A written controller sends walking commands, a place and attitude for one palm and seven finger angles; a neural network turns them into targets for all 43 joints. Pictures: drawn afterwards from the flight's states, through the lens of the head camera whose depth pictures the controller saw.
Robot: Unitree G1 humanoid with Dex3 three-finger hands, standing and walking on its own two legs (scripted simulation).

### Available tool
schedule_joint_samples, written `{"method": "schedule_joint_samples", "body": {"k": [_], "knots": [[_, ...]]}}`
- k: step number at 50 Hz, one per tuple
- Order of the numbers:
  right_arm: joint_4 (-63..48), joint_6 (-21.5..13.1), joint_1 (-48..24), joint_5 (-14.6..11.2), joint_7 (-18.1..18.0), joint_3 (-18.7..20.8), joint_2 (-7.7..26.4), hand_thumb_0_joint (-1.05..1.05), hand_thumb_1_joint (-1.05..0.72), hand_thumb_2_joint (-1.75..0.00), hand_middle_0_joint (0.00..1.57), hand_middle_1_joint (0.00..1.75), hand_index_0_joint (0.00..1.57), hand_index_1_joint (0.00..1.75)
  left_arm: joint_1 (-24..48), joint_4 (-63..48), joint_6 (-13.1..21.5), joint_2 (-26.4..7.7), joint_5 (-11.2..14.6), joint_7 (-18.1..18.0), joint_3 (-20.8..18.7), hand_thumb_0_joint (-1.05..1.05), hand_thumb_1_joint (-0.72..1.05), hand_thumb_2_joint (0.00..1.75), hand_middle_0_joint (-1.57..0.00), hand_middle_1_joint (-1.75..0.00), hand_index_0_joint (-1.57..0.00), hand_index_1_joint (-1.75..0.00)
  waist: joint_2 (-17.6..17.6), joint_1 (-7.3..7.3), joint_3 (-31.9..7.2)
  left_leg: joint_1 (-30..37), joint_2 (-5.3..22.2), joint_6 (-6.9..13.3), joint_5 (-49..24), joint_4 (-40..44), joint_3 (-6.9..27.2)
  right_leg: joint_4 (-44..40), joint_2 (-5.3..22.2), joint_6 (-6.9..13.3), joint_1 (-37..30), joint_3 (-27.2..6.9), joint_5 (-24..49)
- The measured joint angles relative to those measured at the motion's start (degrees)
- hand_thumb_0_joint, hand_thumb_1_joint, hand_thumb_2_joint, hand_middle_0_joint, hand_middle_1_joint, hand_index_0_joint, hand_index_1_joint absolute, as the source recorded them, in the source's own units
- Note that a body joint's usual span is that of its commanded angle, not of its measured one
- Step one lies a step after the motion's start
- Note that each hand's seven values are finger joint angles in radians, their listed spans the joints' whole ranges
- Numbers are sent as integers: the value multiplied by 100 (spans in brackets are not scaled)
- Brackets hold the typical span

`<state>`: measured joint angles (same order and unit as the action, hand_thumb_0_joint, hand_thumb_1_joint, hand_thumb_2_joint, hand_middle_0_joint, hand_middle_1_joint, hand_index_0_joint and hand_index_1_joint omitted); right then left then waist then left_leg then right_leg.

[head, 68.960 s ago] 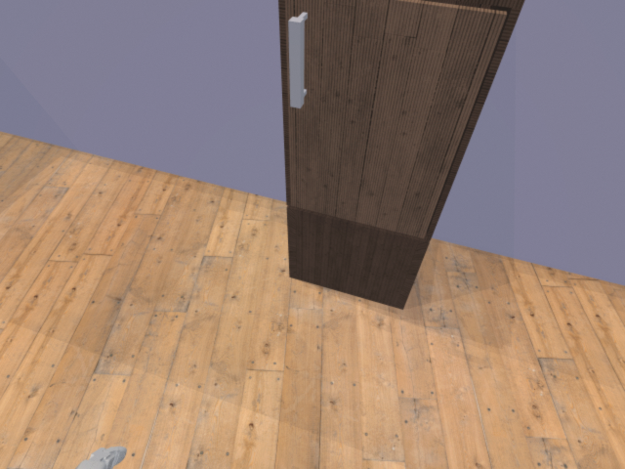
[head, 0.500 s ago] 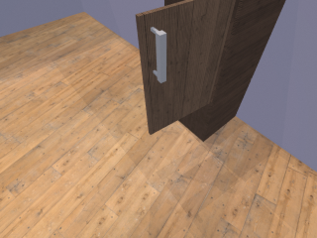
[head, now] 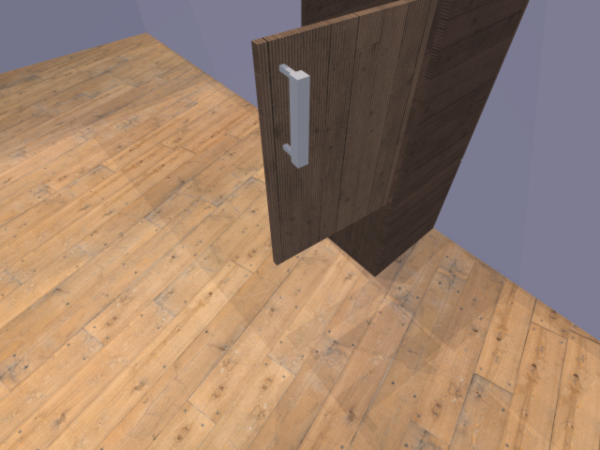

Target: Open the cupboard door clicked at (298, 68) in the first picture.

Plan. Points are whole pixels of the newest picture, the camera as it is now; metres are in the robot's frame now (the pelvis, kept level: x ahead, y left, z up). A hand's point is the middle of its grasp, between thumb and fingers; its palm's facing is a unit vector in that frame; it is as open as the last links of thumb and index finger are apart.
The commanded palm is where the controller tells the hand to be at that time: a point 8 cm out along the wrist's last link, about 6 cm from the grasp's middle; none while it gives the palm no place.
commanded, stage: look to check the result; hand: left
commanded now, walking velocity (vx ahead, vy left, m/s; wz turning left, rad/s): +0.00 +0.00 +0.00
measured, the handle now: (292, 117) +0.63 +0.05 +0.11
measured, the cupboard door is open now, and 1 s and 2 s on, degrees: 84 84 84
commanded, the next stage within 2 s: stand and wait in 0.56 s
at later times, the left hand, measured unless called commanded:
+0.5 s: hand out of the picture +0.04 +0.21 -0.17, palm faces +0.01 -0.96 -0.28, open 7.4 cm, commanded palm none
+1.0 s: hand out of the picture +0.09 +0.22 -0.15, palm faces +0.00 -0.94 -0.34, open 7.4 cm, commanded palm none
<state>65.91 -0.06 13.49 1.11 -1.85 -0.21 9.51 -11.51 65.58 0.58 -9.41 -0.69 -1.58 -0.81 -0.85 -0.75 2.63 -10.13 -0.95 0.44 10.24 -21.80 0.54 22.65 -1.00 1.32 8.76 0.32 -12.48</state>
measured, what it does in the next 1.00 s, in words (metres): stands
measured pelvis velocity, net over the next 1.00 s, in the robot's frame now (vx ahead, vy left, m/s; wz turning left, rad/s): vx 0.02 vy -0.02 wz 0.00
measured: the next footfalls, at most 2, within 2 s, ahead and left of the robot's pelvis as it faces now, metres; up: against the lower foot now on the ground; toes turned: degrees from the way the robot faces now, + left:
none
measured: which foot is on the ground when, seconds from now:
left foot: down 0.00-1.00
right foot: down 0.00-1.00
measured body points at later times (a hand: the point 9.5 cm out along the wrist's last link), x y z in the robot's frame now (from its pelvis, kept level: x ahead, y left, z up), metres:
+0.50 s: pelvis +0.01 -0.01 +0.00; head +0.03 -0.01 +0.45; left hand +0.04 +0.26 -0.15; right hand +0.05 -0.27 -0.15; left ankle +0.02 +0.11 -0.74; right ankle +0.00 -0.10 -0.74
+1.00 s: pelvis +0.02 -0.02 +0.00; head +0.03 -0.03 +0.45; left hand +0.09 +0.27 -0.13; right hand +0.09 -0.30 -0.14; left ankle +0.02 +0.11 -0.74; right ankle +0.00 -0.10 -0.74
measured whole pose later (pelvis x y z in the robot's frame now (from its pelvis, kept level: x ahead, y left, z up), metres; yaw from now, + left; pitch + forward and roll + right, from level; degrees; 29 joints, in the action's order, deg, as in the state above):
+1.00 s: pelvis +0.02 -0.02 +0.00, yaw +0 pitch -1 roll +0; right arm 64.7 -0.4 6.2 0.9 -1.0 0.2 17.6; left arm -6.4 64.8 1.4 -17.2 -0.8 -0.6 -1.3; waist -1.2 -0.3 2.9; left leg -6.6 0.2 -0.8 9.4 -17.3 1.1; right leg 17.9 -2.2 2.5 5.1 0.7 -11.5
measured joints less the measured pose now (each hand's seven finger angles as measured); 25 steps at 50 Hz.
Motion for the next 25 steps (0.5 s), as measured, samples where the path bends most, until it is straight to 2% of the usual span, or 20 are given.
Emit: {"method": "schedule_joint_samples", "body": {"k": [11,25], "knots": [[-36,-1,-151,-11,6,32,126,1,-91,-90,20,30,20,30,-109,80,-5,-139,-9,16,-34,1,91,90,-20,-30,-20,-30,-60,47,82,33,5,-2,-2,54,2,-61,-5,5,-36,1,7],[-57,-14,-437,-15,27,74,470,1,-91,-90,20,30,20,30,110,46,39,-411,-14,52,-56,1,90,90,-20,-30,-20,-30,-18,66,82,122,38,-40,-15,161,39,-199,-39,44,-146,33,28]]}}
